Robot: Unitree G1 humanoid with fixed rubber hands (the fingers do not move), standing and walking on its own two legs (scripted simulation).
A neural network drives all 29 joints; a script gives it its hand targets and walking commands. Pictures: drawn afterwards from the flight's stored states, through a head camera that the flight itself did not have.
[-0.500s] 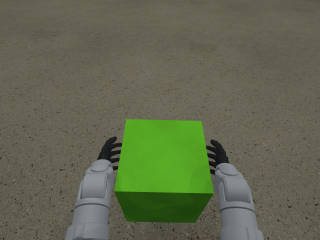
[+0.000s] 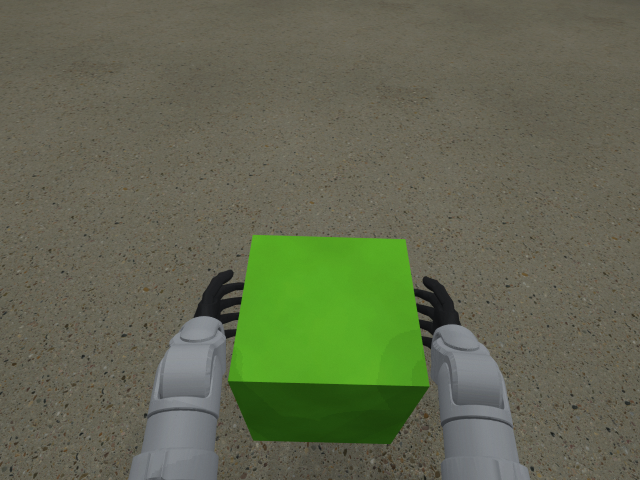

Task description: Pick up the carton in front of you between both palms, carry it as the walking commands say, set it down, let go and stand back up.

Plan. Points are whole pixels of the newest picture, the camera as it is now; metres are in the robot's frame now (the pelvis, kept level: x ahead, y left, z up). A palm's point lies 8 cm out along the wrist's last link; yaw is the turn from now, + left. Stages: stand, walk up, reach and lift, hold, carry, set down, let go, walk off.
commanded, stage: carry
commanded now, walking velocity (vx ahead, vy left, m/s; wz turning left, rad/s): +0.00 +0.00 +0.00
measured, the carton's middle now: (325, 345) +0.32 +0.00 -0.03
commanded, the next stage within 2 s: hold in 0.46 s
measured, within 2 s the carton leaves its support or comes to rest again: neither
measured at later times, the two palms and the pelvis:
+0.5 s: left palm (210, 336) +0.28 +0.14 +0.04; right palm (450, 344) +0.28 -0.15 +0.05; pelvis -0.01 +0.00 +0.00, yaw +0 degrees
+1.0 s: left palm (244, 325) +0.31 +0.11 +0.03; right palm (476, 353) +0.27 -0.19 +0.04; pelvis -0.06 -0.01 -0.01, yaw -9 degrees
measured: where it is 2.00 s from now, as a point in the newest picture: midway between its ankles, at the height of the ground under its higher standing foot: outside the picture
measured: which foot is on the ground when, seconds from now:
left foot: down 0.00-1.00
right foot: down 0.00-1.00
